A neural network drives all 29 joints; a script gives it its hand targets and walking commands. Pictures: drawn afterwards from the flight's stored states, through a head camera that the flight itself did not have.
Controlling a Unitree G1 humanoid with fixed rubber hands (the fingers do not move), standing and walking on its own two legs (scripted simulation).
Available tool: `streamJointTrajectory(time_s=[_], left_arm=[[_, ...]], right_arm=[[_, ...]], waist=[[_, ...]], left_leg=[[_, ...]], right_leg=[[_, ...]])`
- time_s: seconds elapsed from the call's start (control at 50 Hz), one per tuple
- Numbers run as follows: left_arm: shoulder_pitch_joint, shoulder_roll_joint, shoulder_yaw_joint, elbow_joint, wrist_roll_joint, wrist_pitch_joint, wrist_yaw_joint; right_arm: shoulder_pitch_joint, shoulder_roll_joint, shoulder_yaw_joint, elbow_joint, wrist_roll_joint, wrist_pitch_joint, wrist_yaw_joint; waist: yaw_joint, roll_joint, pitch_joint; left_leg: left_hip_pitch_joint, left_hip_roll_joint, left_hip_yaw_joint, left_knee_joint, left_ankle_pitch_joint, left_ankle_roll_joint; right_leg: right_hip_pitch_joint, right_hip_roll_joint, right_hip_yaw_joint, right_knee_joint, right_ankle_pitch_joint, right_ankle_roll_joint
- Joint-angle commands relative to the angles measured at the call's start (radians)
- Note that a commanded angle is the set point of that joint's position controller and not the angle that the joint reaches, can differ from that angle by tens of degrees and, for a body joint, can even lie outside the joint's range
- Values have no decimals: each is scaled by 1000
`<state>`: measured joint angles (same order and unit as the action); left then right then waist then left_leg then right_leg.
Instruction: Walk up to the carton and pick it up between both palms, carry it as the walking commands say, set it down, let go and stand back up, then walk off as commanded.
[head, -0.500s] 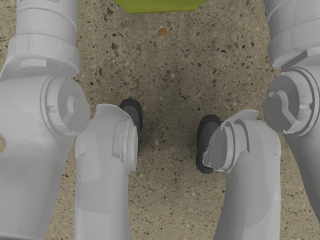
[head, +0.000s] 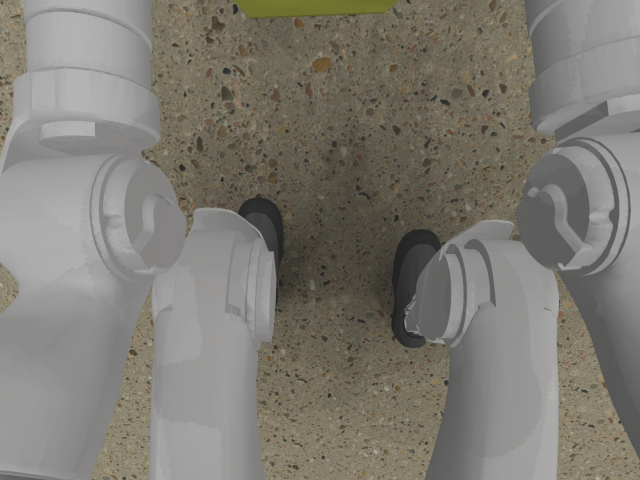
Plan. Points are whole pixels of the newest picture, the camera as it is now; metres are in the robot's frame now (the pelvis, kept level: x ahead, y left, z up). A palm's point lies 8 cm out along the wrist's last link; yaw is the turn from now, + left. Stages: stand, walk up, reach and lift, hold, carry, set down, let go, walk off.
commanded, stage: reach and lift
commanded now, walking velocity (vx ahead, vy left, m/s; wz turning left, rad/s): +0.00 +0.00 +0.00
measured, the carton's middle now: out of the picture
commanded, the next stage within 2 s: none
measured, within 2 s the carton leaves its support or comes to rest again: neither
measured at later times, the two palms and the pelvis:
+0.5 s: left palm out of the picture +0.57 +0.21 -0.12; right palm out of the picture +0.61 -0.05 -0.11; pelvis -0.01 -0.02 +0.01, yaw +2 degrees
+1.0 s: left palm out of the picture +0.55 +0.21 -0.06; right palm out of the picture +0.59 -0.04 -0.06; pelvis -0.02 -0.01 +0.05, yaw +3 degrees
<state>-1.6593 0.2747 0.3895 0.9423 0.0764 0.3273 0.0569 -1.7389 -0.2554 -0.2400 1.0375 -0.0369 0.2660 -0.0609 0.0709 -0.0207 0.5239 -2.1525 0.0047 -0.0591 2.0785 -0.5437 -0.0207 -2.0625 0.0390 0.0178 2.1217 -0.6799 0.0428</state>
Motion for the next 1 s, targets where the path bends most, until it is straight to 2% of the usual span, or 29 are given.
streamJointTrajectory(time_s=[0.0,0.02,0.08,0.1,0.12,0.2,0.22,0.26,0.28,0.34,0.36,0.4,0.44,0.48,0.52,0.54,0.56,0.58,0.62,0.64,0.68,0.7,0.76,0.82,0.84,0.9,0.92,0.94,0.98], left_arm=[[-685,-821,-352,-215,-166,-53,-229],[-704,-818,-358,-267,-157,-51,-228],[-751,-800,-370,-382,-183,-43,-213],[-803,-799,-380,-411,-189,-42,-214],[-741,-791,-338,-219,-155,-26,-218],[-774,-869,-370,-431,-190,-6,-232],[-788,-833,-367,-409,-170,-1,-233],[-725,-883,-374,-361,-158,21,-239],[-695,-888,-342,-333,-138,22,-242],[-819,-894,-393,-513,-199,24,-249],[-775,-869,-365,-369,-165,37,-251],[-696,-975,-387,-361,-175,60,-268],[-717,-966,-346,-300,-152,59,-276],[-727,-980,-346,-371,-157,50,-283],[-698,-942,-323,-306,-143,59,-292],[-804,-953,-364,-485,-186,43,-288],[-753,-942,-337,-376,-145,61,-286],[-726,-984,-365,-369,-166,69,-288],[-652,-996,-325,-297,-152,77,-296],[-774,-969,-349,-433,-179,60,-285],[-760,-979,-355,-359,-169,70,-289],[-725,-1008,-373,-410,-174,74,-278],[-732,-1030,-420,-469,-193,82,-268],[-655,-1102,-404,-351,-168,95,-268],[-578,-1146,-392,-287,-158,106,-271],[-678,-1131,-429,-345,-179,80,-283],[-776,-1134,-478,-494,-219,70,-272],[-691,-1129,-428,-303,-182,84,-280],[-633,-1161,-444,-304,-167,83,-276]], right_arm=[[-630,863,281,-273,161,-7,205],[-530,925,287,-193,151,17,215],[-681,925,329,-383,198,13,192],[-661,918,309,-355,181,27,184],[-629,964,319,-198,176,42,198],[-612,1008,291,-366,148,61,198],[-639,1035,307,-343,174,69,190],[-604,1045,294,-348,167,73,196],[-580,1073,273,-285,131,91,203],[-554,1109,270,-388,132,111,191],[-587,1116,272,-304,131,109,192],[-542,1087,246,-362,86,113,193],[-559,1127,216,-295,77,118,204],[-513,1128,210,-290,52,128,205],[-532,1153,218,-274,56,131,207],[-589,1153,246,-393,81,128,203],[-514,1166,214,-301,55,135,204],[-671,1132,249,-459,96,113,194],[-653,1127,268,-427,87,119,193],[-605,1166,258,-374,79,136,199],[-598,1143,264,-385,75,133,194],[-584,1207,289,-420,106,141,199],[-550,1186,278,-448,106,141,197],[-531,1191,261,-400,80,141,208],[-608,1192,282,-478,106,130,211],[-483,1161,227,-360,44,131,218],[-475,1190,235,-417,64,136,215],[-506,1194,235,-332,50,135,217],[-520,1204,262,-410,62,125,224]], waist=[[65,-13,-1516],[83,-14,-1503],[129,-5,-1782],[96,-25,-1826],[144,-64,-1585],[75,-43,-1891],[131,-33,-1896],[143,46,-1898],[114,-50,-1793],[63,-15,-2043],[107,-23,-1920],[34,-14,-1982],[61,-7,-1789],[31,-42,-1893],[67,-61,-1832],[55,-45,-2046],[59,-35,-1937],[67,21,-2038],[84,-43,-2025],[53,-80,-2065],[38,-55,-2049],[92,-25,-2187],[36,17,-2281],[13,-7,-2172],[45,39,-2193],[-55,9,-2141],[-55,74,-2309],[-31,43,-2157],[-8,34,-2210]], left_leg=[[1038,-86,100,-82,559,26],[1013,-85,109,-85,552,25],[1091,-94,130,-98,616,21],[1052,-98,139,-104,588,11],[934,-84,137,-120,501,20],[1063,-105,153,-139,563,16],[1012,-99,172,-131,558,13],[1024,-98,181,-143,552,4],[931,-104,171,-162,519,12],[1067,-113,176,-168,574,7],[993,-107,183,-164,528,12],[974,-115,187,-186,518,-1],[883,-114,189,-210,411,2],[893,-119,183,-202,484,-1],[821,-115,194,-222,414,4],[908,-124,200,-213,488,1],[881,-119,199,-218,440,2],[972,-121,193,-216,490,1],[885,-126,200,-235,476,5],[909,-130,191,-232,480,5],[926,-119,191,-228,474,4],[1010,-132,200,-246,566,0],[1108,-128,184,-258,584,-17],[1077,-130,172,-283,532,-14],[1140,-136,173,-292,578,-12],[1057,-133,159,-285,546,-22],[1144,-137,172,-287,585,-29],[1052,-130,167,-306,513,-28],[1107,-138,169,-301,534,-19]], right_leg=[[363,126,-105,-142,386,-15],[377,129,-89,-142,400,-23],[559,139,-91,-127,508,-18],[605,141,-102,-142,509,-16],[496,125,-90,-149,410,-13],[673,149,-110,-171,511,-17],[705,146,-86,-171,526,-16],[668,153,-84,-183,515,-26],[657,151,-92,-198,495,-13],[745,160,-99,-207,568,-18],[689,141,-78,-224,514,-12],[772,154,-93,-238,546,-23],[651,145,-100,-248,429,-23],[738,141,-98,-248,519,-12],[747,145,-84,-266,486,-12],[857,152,-86,-249,568,-16],[792,148,-79,-270,513,-16],[776,150,-81,-261,522,-19],[891,145,-73,-277,562,-10],[874,146,-82,-277,547,-13],[845,143,-89,-286,538,-6],[899,157,-87,-279,622,-8],[865,165,-111,-289,608,-15],[816,156,-109,-336,546,-14],[791,164,-112,-329,555,-8],[787,152,-117,-351,558,-13],[839,157,-105,-359,602,-23],[780,150,-106,-363,535,-14],[780,143,-105,-375,524,-11]])
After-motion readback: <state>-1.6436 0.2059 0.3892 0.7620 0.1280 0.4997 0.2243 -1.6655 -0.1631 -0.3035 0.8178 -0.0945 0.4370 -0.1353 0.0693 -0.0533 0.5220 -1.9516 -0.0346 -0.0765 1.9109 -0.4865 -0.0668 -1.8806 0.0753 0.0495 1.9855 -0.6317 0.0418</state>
